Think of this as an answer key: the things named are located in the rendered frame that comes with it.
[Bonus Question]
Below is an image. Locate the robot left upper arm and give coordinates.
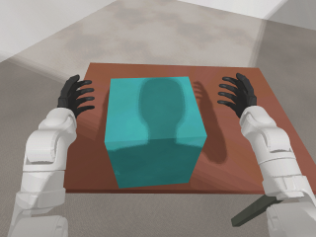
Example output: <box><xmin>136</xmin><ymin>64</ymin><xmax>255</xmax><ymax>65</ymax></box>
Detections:
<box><xmin>11</xmin><ymin>215</ymin><xmax>68</xmax><ymax>237</ymax></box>

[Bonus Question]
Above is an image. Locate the left robot forearm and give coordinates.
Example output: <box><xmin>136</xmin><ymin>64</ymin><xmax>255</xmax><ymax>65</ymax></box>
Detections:
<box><xmin>7</xmin><ymin>108</ymin><xmax>77</xmax><ymax>237</ymax></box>

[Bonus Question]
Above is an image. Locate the left robot hand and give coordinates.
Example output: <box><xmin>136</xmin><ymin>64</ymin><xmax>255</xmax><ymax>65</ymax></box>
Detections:
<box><xmin>57</xmin><ymin>74</ymin><xmax>95</xmax><ymax>119</ymax></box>

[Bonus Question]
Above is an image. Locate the right robot hand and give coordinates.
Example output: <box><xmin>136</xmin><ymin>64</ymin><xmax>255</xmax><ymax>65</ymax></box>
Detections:
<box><xmin>217</xmin><ymin>73</ymin><xmax>257</xmax><ymax>119</ymax></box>

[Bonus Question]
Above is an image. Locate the right robot forearm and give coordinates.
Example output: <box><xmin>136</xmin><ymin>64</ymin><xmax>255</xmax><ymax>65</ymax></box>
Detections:
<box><xmin>239</xmin><ymin>106</ymin><xmax>316</xmax><ymax>207</ymax></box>

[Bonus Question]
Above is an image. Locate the carton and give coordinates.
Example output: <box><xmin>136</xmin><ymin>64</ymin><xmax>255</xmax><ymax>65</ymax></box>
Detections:
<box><xmin>104</xmin><ymin>76</ymin><xmax>207</xmax><ymax>189</ymax></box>

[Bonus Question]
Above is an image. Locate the table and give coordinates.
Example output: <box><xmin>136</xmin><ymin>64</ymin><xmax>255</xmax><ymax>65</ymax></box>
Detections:
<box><xmin>63</xmin><ymin>62</ymin><xmax>316</xmax><ymax>227</ymax></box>

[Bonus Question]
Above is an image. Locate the robot right upper arm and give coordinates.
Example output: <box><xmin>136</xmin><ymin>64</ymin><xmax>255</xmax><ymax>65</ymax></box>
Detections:
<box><xmin>266</xmin><ymin>201</ymin><xmax>316</xmax><ymax>237</ymax></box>

